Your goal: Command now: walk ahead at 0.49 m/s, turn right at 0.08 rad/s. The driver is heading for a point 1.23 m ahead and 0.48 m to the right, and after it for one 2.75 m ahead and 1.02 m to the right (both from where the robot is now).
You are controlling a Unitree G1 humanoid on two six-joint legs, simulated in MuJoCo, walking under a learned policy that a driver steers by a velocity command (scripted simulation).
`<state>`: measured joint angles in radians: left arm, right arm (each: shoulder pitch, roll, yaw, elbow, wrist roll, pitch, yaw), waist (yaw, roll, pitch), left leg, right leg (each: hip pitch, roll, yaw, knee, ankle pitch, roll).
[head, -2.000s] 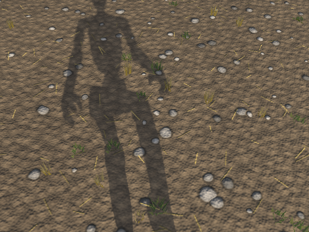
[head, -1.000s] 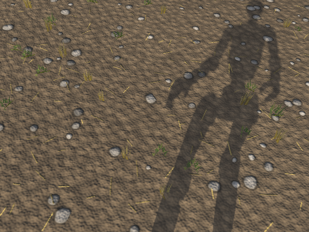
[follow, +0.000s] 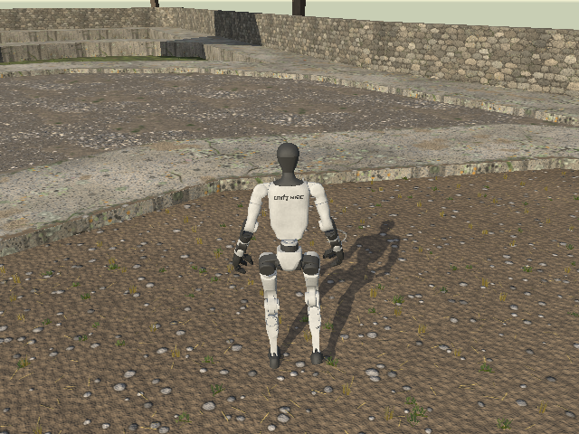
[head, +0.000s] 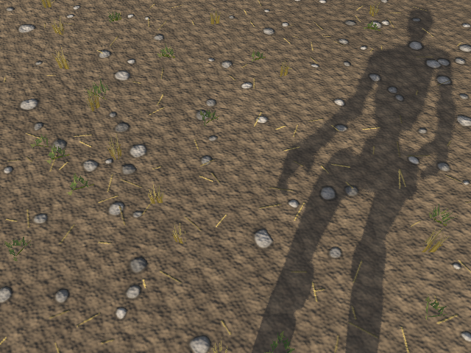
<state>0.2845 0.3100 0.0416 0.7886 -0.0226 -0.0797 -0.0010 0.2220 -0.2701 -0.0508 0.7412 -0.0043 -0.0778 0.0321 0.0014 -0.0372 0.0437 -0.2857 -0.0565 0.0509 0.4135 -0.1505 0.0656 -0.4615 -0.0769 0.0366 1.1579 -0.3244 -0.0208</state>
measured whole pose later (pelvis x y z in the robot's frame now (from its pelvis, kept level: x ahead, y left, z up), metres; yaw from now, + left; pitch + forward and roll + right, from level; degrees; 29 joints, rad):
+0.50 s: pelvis +0.29 -0.08 -0.01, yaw -14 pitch +2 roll +1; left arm 0.21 0.30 0.06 0.66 -0.01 -0.06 -0.03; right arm 0.24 -0.30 -0.04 0.79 0.01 -0.10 0.01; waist 0.00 0.01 0.06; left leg -0.37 0.03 -0.03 1.20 -0.40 0.01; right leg -0.40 0.09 0.00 0.54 -0.16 -0.09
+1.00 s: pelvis +0.58 -0.11 +0.00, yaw -31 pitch +1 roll +1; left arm 0.33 0.31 0.06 0.69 -0.02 -0.02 0.01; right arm 0.18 -0.27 -0.05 0.73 -0.01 -0.10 0.01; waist 0.00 -0.04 0.01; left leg -0.30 -0.03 0.03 0.47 -0.19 0.02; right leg -0.44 0.01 0.08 1.19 -0.38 -0.01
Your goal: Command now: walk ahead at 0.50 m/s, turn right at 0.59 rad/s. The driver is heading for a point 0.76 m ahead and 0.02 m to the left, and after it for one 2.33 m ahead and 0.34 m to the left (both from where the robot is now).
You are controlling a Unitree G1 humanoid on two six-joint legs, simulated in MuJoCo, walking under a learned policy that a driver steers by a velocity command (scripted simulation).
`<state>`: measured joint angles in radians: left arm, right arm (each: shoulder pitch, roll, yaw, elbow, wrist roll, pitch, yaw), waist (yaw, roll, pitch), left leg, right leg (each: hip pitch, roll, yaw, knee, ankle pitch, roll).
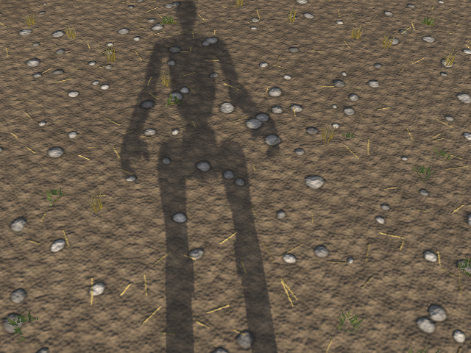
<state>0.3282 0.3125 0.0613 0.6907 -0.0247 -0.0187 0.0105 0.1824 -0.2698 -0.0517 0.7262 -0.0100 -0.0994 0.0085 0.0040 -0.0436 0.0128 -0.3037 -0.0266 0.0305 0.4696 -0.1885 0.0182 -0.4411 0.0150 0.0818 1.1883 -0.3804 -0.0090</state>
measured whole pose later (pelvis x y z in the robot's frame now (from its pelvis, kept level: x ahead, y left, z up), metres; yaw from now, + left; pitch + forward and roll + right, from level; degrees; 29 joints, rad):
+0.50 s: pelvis +0.26 -0.08 +0.00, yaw -12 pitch +1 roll +0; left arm 0.18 0.27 0.05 0.64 0.00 -0.05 -0.03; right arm 0.28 -0.31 -0.04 0.85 0.03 -0.09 0.01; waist -0.03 0.02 0.06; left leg -0.38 0.08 0.00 1.17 -0.40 0.01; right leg -0.36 0.05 -0.03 0.51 -0.18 -0.07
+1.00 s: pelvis +0.55 -0.07 -0.02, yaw +3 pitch +2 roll +0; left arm 0.28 0.29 0.05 0.79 -0.01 -0.08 0.00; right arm 0.14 -0.30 -0.06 0.70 0.02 -0.06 0.04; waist 0.01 0.01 0.06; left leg -0.47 -0.07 0.03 0.61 -0.18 0.09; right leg -0.24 0.00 -0.01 1.15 -0.48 0.01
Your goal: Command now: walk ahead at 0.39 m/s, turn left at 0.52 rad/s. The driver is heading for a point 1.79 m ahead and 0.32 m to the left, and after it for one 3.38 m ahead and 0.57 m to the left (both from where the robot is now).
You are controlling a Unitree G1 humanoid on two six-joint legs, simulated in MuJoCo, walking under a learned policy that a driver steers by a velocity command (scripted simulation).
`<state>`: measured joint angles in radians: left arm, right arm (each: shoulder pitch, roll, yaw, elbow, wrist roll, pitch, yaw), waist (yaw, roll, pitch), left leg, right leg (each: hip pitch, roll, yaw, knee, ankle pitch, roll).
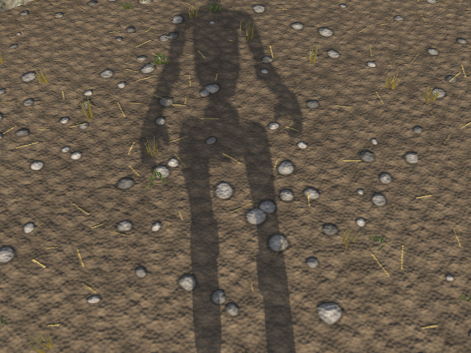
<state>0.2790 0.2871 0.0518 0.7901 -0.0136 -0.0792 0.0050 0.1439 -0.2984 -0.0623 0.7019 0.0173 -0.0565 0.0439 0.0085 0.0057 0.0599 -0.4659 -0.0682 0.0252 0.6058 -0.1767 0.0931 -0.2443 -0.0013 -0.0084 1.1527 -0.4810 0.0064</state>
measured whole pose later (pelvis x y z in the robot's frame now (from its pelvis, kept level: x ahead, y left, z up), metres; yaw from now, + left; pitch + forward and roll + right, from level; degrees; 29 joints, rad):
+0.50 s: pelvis +0.19 -0.03 +0.01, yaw +19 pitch +2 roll +0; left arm 0.10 0.25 0.04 0.67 0.02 -0.02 0.02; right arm 0.20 -0.34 -0.08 0.67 0.02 0.06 -0.03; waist -0.01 0.04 0.05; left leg -0.48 -0.07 -0.09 1.16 -0.51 -0.07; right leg -0.39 0.01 0.00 0.48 -0.12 -0.02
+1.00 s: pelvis +0.19 +0.01 +0.02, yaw +27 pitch +1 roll -1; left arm 0.17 0.30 0.07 0.82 0.00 0.03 0.02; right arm 0.16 -0.23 -0.03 0.70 -0.02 0.01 -0.01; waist 0.01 -0.04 0.03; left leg -0.24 -0.03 -0.02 0.48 -0.24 0.04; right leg -0.36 -0.05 0.02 0.78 -0.41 0.09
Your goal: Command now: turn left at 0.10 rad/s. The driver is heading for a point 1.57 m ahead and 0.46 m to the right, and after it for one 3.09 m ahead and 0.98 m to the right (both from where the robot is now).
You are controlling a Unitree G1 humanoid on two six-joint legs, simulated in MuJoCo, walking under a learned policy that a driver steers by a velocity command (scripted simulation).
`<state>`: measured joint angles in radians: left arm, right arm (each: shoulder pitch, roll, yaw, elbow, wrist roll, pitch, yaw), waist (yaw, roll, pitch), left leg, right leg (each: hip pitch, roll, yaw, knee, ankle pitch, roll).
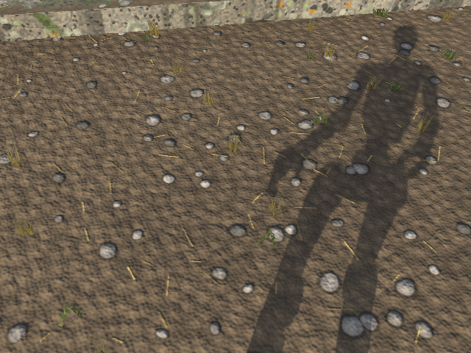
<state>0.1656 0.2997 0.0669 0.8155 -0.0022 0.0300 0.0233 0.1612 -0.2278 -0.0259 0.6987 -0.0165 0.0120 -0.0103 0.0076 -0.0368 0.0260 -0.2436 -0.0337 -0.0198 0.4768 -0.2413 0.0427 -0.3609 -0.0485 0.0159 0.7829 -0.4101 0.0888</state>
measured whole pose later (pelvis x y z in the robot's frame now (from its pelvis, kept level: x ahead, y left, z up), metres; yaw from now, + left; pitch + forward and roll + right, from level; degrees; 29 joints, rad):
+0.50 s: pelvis -0.01 -0.02 +0.00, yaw +0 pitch -2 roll +0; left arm 0.18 0.23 0.02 0.99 0.01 -0.01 0.03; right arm 0.19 -0.24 -0.05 0.93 -0.01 0.02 -0.03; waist 0.00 0.00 0.04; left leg -0.20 -0.02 -0.02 0.49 -0.25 0.01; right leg -0.17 -0.02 0.01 0.48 -0.28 0.02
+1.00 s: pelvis -0.01 -0.02 +0.00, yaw +0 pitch -2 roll +0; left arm 0.22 0.22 0.01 1.08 0.00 0.00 0.04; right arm 0.20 -0.21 -0.03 1.08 0.00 0.01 -0.04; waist 0.00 0.00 0.04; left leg -0.21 -0.01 -0.02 0.48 -0.24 0.00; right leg -0.18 -0.01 0.01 0.47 -0.27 0.01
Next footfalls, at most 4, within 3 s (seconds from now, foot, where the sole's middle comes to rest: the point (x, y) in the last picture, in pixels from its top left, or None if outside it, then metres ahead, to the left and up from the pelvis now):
0.08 right None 0.03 -0.15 -0.78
1.88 left None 0.42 0.08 -0.78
2.42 right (289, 277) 0.73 -0.17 -0.78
2.96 left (221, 195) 1.04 0.05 -0.78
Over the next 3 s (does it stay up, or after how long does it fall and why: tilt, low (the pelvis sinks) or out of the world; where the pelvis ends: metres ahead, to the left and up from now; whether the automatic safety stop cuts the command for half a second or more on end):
stays up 0.87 -0.04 -0.02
